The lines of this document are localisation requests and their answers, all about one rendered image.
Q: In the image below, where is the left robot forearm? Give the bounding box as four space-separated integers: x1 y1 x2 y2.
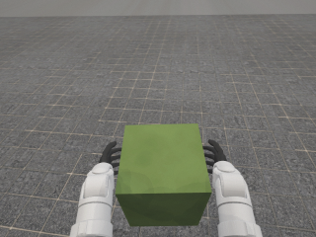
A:
69 162 115 237

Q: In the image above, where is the left robot hand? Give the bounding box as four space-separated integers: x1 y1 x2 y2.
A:
99 141 122 175

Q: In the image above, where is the right robot forearm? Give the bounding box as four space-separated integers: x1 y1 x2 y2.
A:
212 161 263 237

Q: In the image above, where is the carton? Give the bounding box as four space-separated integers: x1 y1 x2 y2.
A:
115 123 212 227

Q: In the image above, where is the right robot hand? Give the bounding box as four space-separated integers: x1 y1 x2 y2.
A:
202 139 227 174

